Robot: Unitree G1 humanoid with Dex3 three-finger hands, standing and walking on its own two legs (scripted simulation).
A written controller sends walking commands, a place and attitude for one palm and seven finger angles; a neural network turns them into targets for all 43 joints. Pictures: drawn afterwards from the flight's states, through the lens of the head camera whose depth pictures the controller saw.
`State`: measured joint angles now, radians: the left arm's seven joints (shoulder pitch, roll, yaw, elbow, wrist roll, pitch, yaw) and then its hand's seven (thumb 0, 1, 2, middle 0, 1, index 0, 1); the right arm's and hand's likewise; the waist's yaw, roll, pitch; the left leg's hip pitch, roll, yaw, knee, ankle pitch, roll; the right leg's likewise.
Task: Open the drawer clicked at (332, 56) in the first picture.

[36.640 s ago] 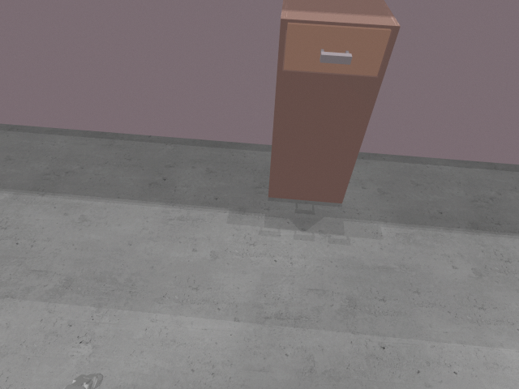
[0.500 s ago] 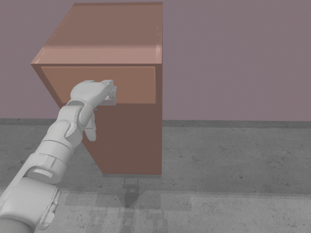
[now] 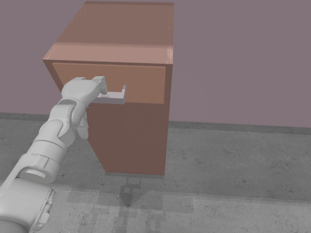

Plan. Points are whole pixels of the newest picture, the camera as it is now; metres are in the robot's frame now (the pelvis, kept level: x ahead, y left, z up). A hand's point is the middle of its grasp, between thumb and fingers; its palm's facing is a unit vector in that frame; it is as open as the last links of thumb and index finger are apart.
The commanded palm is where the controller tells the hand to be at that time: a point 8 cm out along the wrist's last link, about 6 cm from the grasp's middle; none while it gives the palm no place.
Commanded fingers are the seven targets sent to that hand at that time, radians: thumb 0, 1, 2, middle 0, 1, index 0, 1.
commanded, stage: lower the fingers behind the handle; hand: left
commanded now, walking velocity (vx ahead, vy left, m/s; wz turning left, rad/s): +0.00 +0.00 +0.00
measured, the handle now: (110, 92) +0.53 +0.17 +0.04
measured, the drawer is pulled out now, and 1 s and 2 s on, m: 0.00 0.00 0.00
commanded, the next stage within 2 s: close the thumb around the handle in 1.32 s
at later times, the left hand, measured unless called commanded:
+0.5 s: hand (95, 106) +0.46 +0.20 +0.05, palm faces -0.11 -0.01 -0.99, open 14.0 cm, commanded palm +0.45 +0.18 +0.10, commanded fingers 0.00 -0.50 0.30 -0.30 -1.20 -0.30 -1.20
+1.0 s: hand (98, 110) +0.46 +0.20 +0.02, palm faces -0.05 -0.02 -1.00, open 13.9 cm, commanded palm +0.45 +0.18 +0.07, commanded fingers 0.00 -0.50 0.30 -0.30 -1.20 -0.30 -1.20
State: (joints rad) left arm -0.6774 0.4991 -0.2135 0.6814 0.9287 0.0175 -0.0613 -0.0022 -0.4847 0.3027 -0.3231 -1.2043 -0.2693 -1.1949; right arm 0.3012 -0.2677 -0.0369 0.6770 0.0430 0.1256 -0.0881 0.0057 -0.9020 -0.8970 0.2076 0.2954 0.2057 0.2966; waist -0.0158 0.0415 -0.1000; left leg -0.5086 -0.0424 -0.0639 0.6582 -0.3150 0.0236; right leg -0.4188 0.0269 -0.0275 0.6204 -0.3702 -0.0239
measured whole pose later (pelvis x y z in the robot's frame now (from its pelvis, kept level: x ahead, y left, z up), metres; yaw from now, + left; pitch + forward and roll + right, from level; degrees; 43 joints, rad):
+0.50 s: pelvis -0.01 +0.00 -0.01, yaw -3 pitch +14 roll -1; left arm -0.76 0.47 -0.12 0.92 1.02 0.04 0.14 0.00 -0.49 0.30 -0.31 -1.20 -0.30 -1.17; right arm 0.38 -0.23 -0.04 0.71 0.02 0.14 -0.06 0.00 -0.90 -0.90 0.21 0.30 0.21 0.30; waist -0.07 0.05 -0.13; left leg -0.64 -0.02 -0.03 0.74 -0.35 0.03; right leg -0.56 0.05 0.00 0.70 -0.38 -0.02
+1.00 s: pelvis -0.01 +0.00 -0.02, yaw -2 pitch +17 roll -2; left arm -0.75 0.44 -0.11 0.93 1.06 0.01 0.24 0.00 -0.49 0.30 -0.29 -1.22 -0.30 -1.20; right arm 0.32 -0.23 -0.06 0.67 0.01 0.13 -0.02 0.00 -0.90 -0.90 0.21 0.30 0.20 0.30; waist -0.06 0.04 -0.16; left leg -0.75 -0.02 -0.04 0.83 -0.38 0.02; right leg -0.66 0.05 -0.01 0.78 -0.42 -0.02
